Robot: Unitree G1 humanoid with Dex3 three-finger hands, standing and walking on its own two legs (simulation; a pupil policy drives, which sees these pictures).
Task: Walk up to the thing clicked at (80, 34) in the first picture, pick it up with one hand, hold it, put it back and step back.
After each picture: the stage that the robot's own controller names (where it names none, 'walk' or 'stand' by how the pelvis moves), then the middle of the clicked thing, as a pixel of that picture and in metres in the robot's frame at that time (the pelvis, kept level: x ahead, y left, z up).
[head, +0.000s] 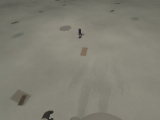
stand; (79, 33) +2.07 +0.39 -0.65
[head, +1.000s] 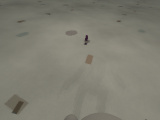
walk; (86, 40) +1.95 +0.17 -0.63
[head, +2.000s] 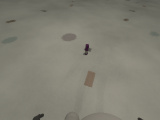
walk; (86, 49) +1.37 +0.09 -0.64
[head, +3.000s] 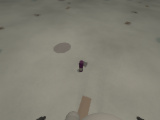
walk; (81, 66) +0.90 +0.16 -0.64
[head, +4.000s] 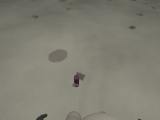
walk; (76, 81) +0.61 +0.18 -0.64
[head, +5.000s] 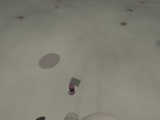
walk; (72, 89) +0.46 +0.21 -0.64
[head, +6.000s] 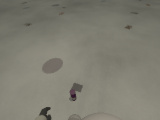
stand; (73, 95) +0.41 +0.23 -0.64
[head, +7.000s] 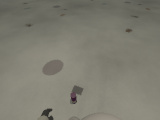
stand; (73, 98) +0.40 +0.20 -0.66
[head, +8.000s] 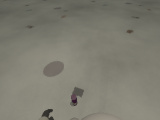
stand; (74, 100) +0.38 +0.20 -0.66
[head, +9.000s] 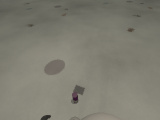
stand; (75, 98) +0.40 +0.19 -0.66
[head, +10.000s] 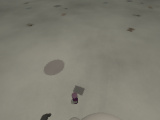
stand; (75, 98) +0.39 +0.19 -0.66
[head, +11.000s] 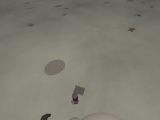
go down; (75, 98) +0.39 +0.19 -0.66
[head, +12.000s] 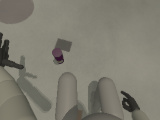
go down; (59, 57) +0.45 +0.27 -0.29
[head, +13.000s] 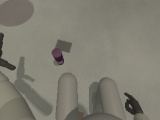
approach; (59, 57) +0.44 +0.29 -0.27
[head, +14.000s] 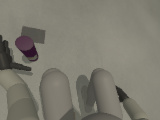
close in; (29, 51) +0.41 +0.34 -0.16
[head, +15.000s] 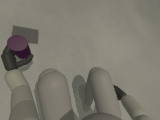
close; (23, 52) +0.41 +0.34 -0.15
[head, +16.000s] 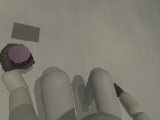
lift; (24, 56) +0.36 +0.34 -0.15
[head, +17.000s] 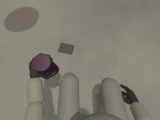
lift; (49, 66) +0.32 +0.29 -0.01
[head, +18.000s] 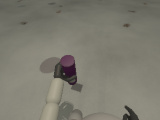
hold; (70, 72) +0.33 +0.15 +0.08
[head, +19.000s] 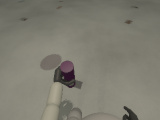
hold; (69, 76) +0.32 +0.16 +0.03
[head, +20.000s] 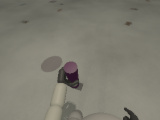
crouch; (73, 77) +0.31 +0.14 +0.04
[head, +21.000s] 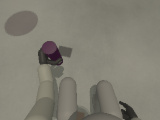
crouch; (55, 55) +0.43 +0.25 -0.06
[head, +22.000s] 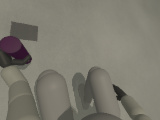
lower; (20, 53) +0.40 +0.34 -0.16
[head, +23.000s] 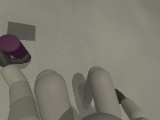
lower; (19, 52) +0.40 +0.34 -0.16
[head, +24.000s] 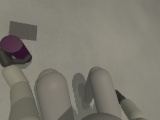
lower; (20, 52) +0.40 +0.34 -0.16
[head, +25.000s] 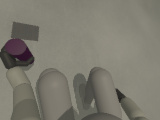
lower; (23, 54) +0.39 +0.34 -0.16
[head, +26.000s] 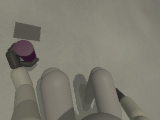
loosen; (28, 55) +0.38 +0.32 -0.16
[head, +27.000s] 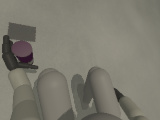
withdraw; (25, 56) +0.38 +0.32 -0.16
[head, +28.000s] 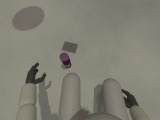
walk; (66, 61) +0.44 +0.26 -0.28
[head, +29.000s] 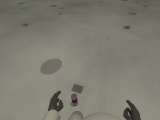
stand; (74, 100) +0.37 +0.18 -0.59
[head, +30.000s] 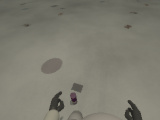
stand; (74, 98) +0.38 +0.20 -0.60
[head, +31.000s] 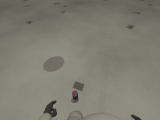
stand; (75, 96) +0.39 +0.19 -0.62
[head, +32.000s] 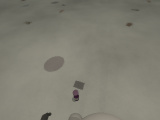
walk; (76, 95) +0.40 +0.19 -0.65
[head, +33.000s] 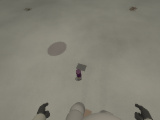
walk; (78, 75) +0.58 +0.20 -0.63
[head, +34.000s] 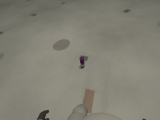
walk; (82, 62) +0.89 +0.23 -0.64
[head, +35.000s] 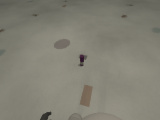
stand; (81, 60) +1.01 +0.20 -0.64
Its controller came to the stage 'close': yes
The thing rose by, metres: 0.67
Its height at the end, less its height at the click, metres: +0.00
